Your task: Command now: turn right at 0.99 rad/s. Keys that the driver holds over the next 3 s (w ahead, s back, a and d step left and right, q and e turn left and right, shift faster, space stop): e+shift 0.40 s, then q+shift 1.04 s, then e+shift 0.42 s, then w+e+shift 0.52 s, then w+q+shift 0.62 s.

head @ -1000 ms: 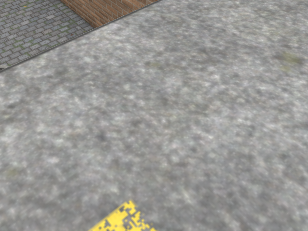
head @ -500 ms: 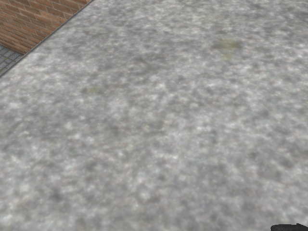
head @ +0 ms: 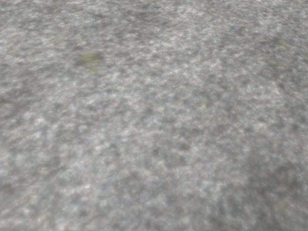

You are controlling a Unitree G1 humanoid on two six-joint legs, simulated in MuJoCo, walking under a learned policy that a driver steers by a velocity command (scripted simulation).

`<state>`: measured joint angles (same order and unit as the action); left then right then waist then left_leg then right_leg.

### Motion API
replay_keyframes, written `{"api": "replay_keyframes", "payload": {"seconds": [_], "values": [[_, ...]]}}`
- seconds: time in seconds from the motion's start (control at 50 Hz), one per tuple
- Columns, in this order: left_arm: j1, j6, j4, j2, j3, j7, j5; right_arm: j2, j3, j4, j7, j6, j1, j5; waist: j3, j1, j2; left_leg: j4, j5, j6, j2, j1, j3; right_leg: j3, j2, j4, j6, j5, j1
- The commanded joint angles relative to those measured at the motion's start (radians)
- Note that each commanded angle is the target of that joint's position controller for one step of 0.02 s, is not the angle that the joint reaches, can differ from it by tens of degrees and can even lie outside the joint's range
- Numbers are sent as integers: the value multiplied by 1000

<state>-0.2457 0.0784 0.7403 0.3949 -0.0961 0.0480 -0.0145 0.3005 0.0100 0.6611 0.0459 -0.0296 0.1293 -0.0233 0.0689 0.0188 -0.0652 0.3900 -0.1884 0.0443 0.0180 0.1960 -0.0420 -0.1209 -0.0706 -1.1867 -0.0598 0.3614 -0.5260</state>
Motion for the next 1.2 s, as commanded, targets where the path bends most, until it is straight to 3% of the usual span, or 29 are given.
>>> {"api": "replay_keyframes", "payload": {"seconds": [0.02, 0.1, 0.18, 0.22, 0.26, 0.28, 0.3, 0.32, 0.34, 0.38, 0.4, 0.44, 0.5, 0.56, 0.6, 0.64, 0.76, 0.82, 0.84, 0.86, 0.88, 0.9, 0.94, 0.98, 1.04, 1.2], "values": [[32, -2, -77, 59, -7, 12, 5, 154, 49, -39, -2, 10, 59, -4, -53, -43, 215, -94, 319, 136, -246, -160, 113, 82, 45, 43, -21, 1, -106], [91, 3, -111, 24, 6, 23, 8, 160, 65, -26, -12, 15, 96, -6, -79, -55, 229, -73, 373, 153, -302, -193, 52, 121, 89, 167, -12, 24, -64], [134, 7, -149, -8, 17, 31, 15, 165, 77, -29, -31, 22, 83, -8, -102, -49, 238, -27, 394, 129, -328, -124, -50, 184, 96, 340, 27, 52, 101], [144, 9, -163, -9, 16, 28, 19, 176, 84, -27, -42, 23, 94, 0, -116, -52, 255, 20, 415, 106, -345, -119, -83, 218, 79, 431, 48, 61, 165], [135, 8, -174, -2, 9, 20, 10, 186, 91, -24, -51, 19, 107, 18, -126, -40, 253, 105, 405, 67, -370, -98, -111, 223, 64, 555, 76, 48, 237], [79, 1, -159, -1, 5, 11, 0, 187, 94, -22, -54, 13, 100, 31, -142, 4, 205, 204, 347, 20, -361, -37, -151, 208, 55, 694, 96, -57, 341], [-12, -13, -129, 62, -14, -7, -16, 171, 92, -15, -57, 9, 141, 30, -166, 48, 48, 409, 157, -45, -306, 121, -195, 44, 114, 841, 129, -169, 514], [-17, -21, -152, 248, -52, -24, -2, 66, 63, -98, -63, 4, 156, 13, -148, -8, -276, 657, -505, -139, -126, 468, -219, -420, 436, 827, 258, -671, 627], [-98, -26, -152, 228, -68, -29, 17, 117, 65, -117, -44, -12, 42, -21, -207, 105, -112, 769, -506, -144, -101, 514, -1, -415, 442, 801, 376, -759, 613], [10, -19, -144, 133, -36, -45, 11, 127, 70, -103, -37, -12, 37, 5, -84, 27, -58, 756, -308, -130, -130, 508, 57, -258, 311, 835, 328, -554, 499], [73, -16, -155, 111, -27, -50, 14, 139, 75, -97, -35, -8, 38, 1, -61, -2, -69, 724, -237, -124, -128, 485, 61, -222, 249, 848, 292, -495, 458], [119, -23, -164, 55, 0, -51, 12, 156, 80, -32, -38, -18, 139, -8, -119, -34, -59, 745, -169, -117, -100, 398, 34, -135, 219, 834, 281, -643, 441], [80, -47, -126, 16, 24, -47, 4, 113, 67, 1, -47, -32, 168, 11, -148, -29, -27, 688, -152, -99, -89, 320, 21, -87, 226, 850, 273, -716, 436], [81, -63, -89, -47, 62, -56, -14, 67, 48, 25, -59, -44, 154, 16, -114, -17, -38, 496, -136, -77, -89, 213, 41, -46, 234, 906, 247, -542, 396], [74, -67, -66, -4, 57, -62, -26, 81, 52, 26, -64, -46, 128, 18, -70, 2, -58, 426, -156, -57, -53, 166, 44, -33, 250, 909, 246, -450, 360], [56, -62, -50, 42, 43, -68, -23, 110, 63, 18, -67, -42, 119, 18, -43, 8, -52, 433, -215, -42, -32, 199, 38, -53, 288, 882, 267, -464, 380], [64, -60, -36, 28, 34, -81, -14, 75, 58, -6, -73, -27, 124, 27, -64, -4, -19, 377, -308, -20, -33, 196, -1, -33, 350, 788, 288, -673, 465], [97, -57, -35, 37, 23, -82, -4, 57, 58, -10, -74, -16, 170, 30, -96, -46, -19, 164, -188, 5, -4, 76, -29, 43, 324, 681, 228, -642, 440], [94, -60, -33, 38, 20, -84, -1, 76, 64, -11, -70, -5, 193, 20, -107, -68, 27, 30, -44, 28, -21, -10, 49, 96, 278, 580, 170, -520, 372], [87, -61, -60, 8, 25, -81, -10, 192, 92, -19, -64, 11, 229, 1, -119, -66, 228, -61, 229, 87, -222, -144, 377, 194, 154, 325, 92, -188, 163], [179, -48, -125, -48, 44, -86, -18, 300, 124, -3, -68, 10, 303, 14, -75, -90, 357, -46, 664, 253, -383, -186, 649, 161, -35, 189, 46, 300, -100], [155, -44, -112, -30, 46, -87, -30, 267, 125, 2, -64, 6, 335, 25, -102, -94, 227, -38, 639, 307, -376, -212, 604, 65, 14, 49, 40, 298, -124], [136, -54, -86, -6, 39, -75, -9, 188, 108, -30, -51, -18, 179, 29, -36, -27, 119, -49, 440, 234, -239, -135, 448, 39, 62, 55, 25, 103, -134], [126, -54, -79, 12, 35, -64, -21, 167, 103, -52, -46, -26, 131, 35, -76, -20, 142, -36, 491, 188, -167, -145, 395, 54, 62, 79, 3, 19, -104], [131, -46, -90, -2, 43, -54, -15, 192, 115, -39, -47, -23, 183, 35, -113, -38, 119, -8, 509, 167, -142, -170, 409, 54, 52, 131, -13, -15, -104], [207, -57, -125, 28, 51, -65, -7, 234, 132, -52, -38, -27, 203, 15, -102, -74, 186, 32, 399, 152, -109, -150, 590, 6, 10, 338, 3, -27, -88]]}}
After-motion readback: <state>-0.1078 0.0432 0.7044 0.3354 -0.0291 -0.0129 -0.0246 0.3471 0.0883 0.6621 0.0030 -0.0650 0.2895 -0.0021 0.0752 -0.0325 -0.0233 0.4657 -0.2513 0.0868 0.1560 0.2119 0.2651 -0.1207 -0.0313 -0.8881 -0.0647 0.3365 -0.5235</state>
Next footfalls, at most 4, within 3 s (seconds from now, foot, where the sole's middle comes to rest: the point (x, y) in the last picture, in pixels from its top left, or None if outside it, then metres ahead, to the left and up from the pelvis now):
0.30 right None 0.00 -0.12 -0.78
0.86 left None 0.05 0.05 -0.78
1.38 right None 0.17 -0.13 -0.78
1.74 left None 0.07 0.06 -0.78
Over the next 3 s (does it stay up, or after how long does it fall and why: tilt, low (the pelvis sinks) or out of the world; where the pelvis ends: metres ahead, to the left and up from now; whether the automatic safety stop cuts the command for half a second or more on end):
stays up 0.79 -0.38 -0.01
